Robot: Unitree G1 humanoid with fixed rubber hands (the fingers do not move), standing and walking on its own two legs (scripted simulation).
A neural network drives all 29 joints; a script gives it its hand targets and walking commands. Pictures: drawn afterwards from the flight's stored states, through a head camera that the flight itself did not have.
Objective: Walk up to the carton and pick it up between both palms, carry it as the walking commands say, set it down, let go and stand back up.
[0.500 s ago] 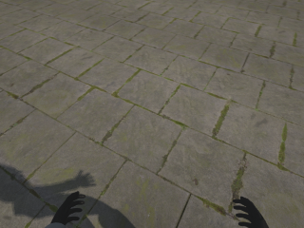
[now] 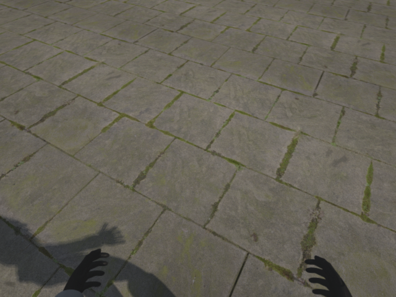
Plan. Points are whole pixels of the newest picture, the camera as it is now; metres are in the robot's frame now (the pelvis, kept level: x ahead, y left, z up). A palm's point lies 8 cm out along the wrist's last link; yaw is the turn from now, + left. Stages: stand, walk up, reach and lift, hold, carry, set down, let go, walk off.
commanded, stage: stand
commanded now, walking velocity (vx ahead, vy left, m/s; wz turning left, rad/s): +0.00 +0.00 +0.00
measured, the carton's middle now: out of the picture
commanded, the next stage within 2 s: walk up in 0.04 s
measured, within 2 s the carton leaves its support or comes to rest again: neither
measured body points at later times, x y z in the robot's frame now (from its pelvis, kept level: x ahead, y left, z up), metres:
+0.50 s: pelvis +0.00 +0.04 +0.00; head +0.02 +0.06 +0.45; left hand +0.07 +0.41 -0.05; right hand +0.24 -0.22 -0.06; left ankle +0.00 +0.22 -0.69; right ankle +0.01 -0.12 -0.72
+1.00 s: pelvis +0.03 +0.14 +0.02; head +0.06 +0.15 +0.46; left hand -0.10 +0.50 -0.02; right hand +0.38 +0.04 -0.06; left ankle -0.05 +0.32 -0.67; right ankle +0.11 +0.06 -0.72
